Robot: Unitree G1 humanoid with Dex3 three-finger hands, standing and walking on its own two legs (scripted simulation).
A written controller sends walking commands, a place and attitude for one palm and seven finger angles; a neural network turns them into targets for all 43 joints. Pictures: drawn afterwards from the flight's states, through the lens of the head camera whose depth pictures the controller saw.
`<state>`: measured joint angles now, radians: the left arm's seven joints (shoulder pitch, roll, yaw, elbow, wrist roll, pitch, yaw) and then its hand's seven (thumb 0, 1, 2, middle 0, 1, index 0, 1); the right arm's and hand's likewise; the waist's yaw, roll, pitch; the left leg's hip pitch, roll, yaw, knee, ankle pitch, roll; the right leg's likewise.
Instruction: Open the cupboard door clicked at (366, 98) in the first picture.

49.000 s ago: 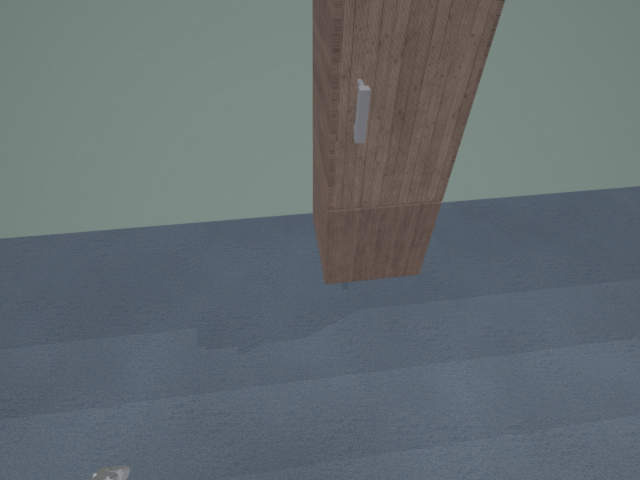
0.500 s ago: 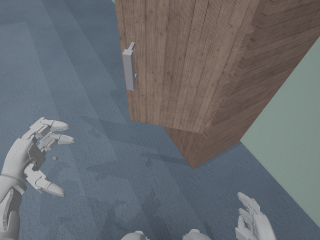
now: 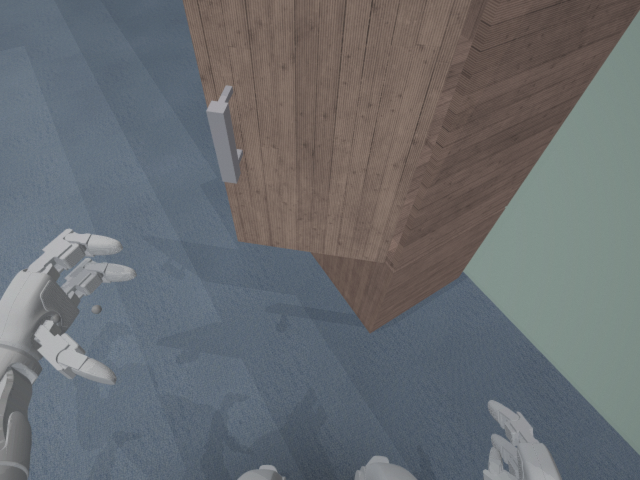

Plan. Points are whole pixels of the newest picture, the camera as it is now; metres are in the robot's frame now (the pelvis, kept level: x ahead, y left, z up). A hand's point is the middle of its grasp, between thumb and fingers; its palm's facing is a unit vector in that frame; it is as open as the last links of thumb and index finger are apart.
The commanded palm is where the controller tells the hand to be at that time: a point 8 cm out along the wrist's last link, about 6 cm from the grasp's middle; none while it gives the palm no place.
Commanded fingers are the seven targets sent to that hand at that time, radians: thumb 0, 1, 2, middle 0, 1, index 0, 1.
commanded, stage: raise the hand with hooked fingers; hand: left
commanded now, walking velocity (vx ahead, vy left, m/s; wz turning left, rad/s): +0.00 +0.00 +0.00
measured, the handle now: (229, 135) +0.60 +0.18 +0.05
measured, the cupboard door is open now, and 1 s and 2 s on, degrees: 49 49 49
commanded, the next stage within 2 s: move the hooked fingers beside the handle in 0.14 s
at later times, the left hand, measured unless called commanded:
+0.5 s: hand (106, 282) +0.32 +0.27 +0.07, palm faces -0.08 -1.00 -0.02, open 14.0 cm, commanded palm +0.30 +0.32 +0.07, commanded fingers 0.00 -0.50 0.30 -0.30 -1.20 -0.30 -1.20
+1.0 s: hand (133, 225) +0.40 +0.27 +0.06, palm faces -0.12 -0.99 +0.00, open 14.0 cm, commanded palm +0.39 +0.31 +0.06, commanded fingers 0.00 -0.50 0.30 -0.30 -1.20 -0.30 -1.20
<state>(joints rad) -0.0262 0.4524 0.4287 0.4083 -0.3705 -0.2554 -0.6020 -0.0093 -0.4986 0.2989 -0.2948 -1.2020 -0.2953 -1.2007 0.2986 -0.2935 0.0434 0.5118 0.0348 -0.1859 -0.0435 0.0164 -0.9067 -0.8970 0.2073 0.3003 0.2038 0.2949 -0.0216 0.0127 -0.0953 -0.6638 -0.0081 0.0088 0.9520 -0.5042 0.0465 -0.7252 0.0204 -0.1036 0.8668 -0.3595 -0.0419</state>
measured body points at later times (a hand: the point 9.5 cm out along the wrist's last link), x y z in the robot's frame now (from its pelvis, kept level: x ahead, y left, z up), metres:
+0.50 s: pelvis -0.02 -0.01 -0.01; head +0.06 +0.00 +0.44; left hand +0.32 +0.32 +0.07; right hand +0.14 -0.26 -0.09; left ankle -0.02 +0.08 -0.69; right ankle +0.04 -0.10 -0.69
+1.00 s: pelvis +0.00 +0.01 -0.01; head +0.09 +0.03 +0.43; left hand +0.41 +0.32 +0.06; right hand +0.07 -0.26 -0.10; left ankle -0.02 +0.08 -0.69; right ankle +0.04 -0.10 -0.69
